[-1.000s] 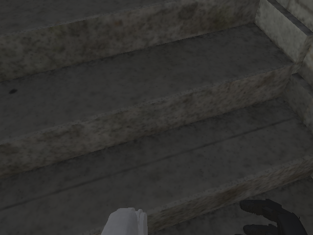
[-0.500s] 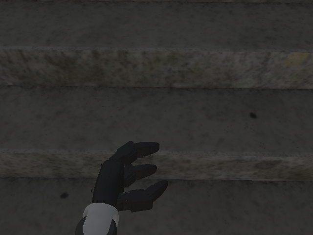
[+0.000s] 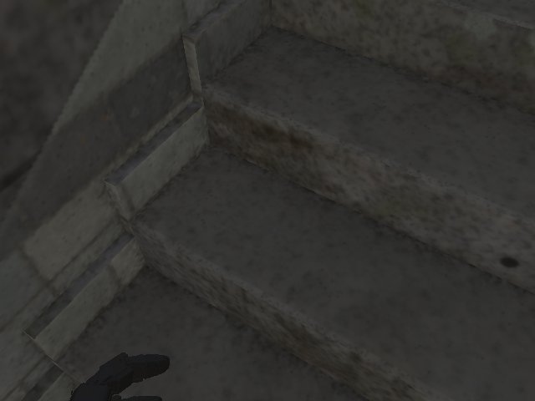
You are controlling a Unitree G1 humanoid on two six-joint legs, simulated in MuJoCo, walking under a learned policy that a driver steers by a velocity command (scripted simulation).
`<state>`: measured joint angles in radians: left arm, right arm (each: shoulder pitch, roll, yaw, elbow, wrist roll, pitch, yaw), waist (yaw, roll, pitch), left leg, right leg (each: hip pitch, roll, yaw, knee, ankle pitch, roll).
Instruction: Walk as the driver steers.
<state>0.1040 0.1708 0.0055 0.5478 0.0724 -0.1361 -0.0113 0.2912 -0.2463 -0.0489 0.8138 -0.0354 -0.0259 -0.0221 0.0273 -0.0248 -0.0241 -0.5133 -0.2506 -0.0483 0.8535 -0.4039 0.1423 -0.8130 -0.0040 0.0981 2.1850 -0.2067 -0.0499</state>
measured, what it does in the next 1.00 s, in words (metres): climbs, turning right: right foot 0.17 m higher, then left foot 0.17 m higher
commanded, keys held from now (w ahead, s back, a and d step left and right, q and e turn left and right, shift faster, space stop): w+e+shift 1.00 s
